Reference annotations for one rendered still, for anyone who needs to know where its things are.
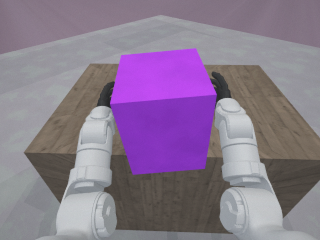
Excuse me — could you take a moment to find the robot right upper arm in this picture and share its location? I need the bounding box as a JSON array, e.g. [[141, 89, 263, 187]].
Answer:
[[219, 187, 318, 240]]

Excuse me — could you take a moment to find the robot left forearm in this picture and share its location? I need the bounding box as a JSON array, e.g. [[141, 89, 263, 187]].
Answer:
[[56, 106, 116, 231]]

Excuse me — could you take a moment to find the pedestal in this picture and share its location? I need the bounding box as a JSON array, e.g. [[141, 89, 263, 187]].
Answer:
[[24, 63, 320, 234]]

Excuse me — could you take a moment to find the robot left upper arm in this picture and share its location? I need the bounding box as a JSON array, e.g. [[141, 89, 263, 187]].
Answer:
[[36, 191, 117, 240]]

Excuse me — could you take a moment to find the robot right forearm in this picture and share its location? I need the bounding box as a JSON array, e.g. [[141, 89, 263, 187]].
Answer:
[[214, 98, 283, 217]]

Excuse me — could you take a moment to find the robot right hand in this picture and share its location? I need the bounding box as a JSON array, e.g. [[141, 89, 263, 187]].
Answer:
[[210, 71, 232, 109]]

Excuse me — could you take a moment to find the carton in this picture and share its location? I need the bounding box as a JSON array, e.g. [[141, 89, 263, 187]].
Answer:
[[110, 48, 217, 175]]

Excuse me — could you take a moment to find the robot left hand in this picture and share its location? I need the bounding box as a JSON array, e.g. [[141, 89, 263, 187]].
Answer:
[[96, 81, 115, 109]]

